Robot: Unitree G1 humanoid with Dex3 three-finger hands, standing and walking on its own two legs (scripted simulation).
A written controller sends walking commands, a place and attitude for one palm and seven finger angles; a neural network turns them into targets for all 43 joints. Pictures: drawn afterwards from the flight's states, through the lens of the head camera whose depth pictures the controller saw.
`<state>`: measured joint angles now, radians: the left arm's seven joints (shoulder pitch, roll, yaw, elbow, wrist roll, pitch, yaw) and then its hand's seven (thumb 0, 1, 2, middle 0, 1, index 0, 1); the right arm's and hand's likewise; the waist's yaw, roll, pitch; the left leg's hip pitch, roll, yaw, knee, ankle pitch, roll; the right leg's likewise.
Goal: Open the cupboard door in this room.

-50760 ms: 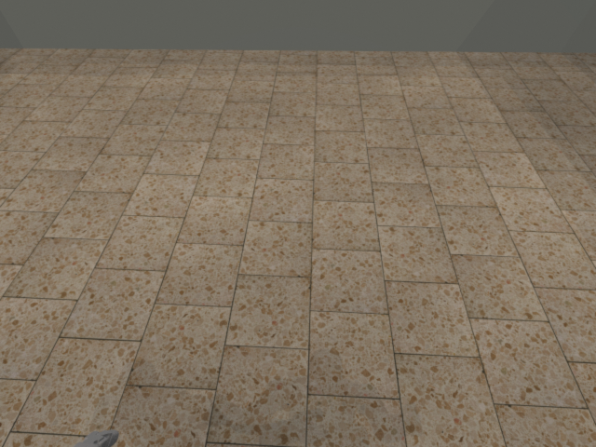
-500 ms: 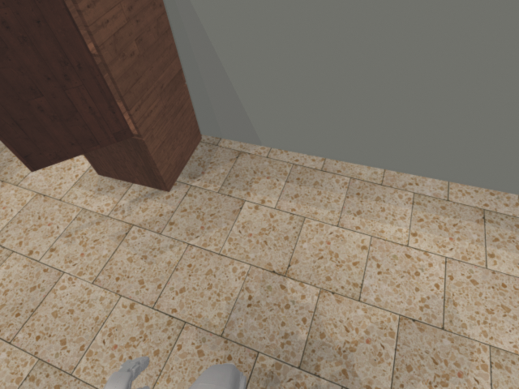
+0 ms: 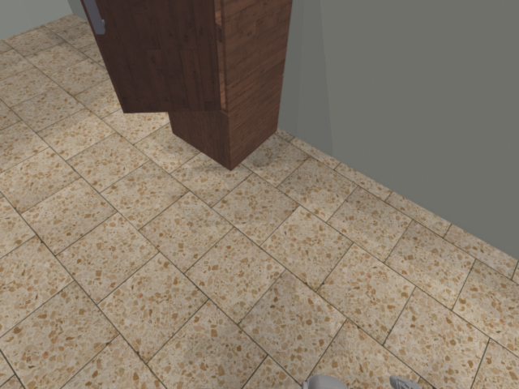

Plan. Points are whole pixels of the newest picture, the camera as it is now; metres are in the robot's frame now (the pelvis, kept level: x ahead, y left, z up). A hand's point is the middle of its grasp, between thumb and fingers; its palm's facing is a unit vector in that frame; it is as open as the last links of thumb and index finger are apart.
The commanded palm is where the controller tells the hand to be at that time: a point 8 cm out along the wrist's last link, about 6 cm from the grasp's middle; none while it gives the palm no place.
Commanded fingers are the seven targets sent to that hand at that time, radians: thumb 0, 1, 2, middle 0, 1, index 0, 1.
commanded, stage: turn to face it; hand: left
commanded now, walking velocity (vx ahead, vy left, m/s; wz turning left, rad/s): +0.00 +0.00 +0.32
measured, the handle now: (92, 0) +1.03 +0.57 +0.05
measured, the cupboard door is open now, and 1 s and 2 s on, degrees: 44 44 44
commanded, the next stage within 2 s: take the last steps up to it in 0.26 s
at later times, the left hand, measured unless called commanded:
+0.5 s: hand out of the picture +0.00 +0.15 -0.16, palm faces +0.24 -0.95 -0.22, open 7.3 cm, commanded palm none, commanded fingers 0.00 0.90 0.90 -0.20 -0.30 -0.20 -0.30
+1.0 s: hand (124, 382) +0.13 +0.24 -0.16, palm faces +0.24 -0.95 -0.19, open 7.4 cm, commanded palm none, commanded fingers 0.00 0.90 0.90 -0.20 -0.30 -0.20 -0.30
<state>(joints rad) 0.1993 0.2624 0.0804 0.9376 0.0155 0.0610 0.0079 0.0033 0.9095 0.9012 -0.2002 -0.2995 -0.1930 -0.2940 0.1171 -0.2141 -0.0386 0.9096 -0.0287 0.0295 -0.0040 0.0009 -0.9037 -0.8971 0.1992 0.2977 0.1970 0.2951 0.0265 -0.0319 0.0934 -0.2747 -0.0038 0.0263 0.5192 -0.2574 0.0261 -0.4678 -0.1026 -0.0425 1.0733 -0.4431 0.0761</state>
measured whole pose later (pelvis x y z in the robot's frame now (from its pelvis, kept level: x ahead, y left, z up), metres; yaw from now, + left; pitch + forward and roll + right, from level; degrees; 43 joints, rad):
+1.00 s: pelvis +0.10 +0.04 +0.00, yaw +13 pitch +0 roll +1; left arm 0.15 0.18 0.05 1.01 0.02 0.01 -0.02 0.00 0.91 0.90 -0.20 -0.30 -0.19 -0.29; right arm 0.40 -0.13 -0.01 1.11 -0.03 -0.04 -0.02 0.00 -0.91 -0.90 0.20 0.30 0.20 0.30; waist -0.01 -0.01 0.05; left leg 0.01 -0.07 0.10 0.27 -0.30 0.07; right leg -0.52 -0.11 -0.09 0.82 -0.25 0.01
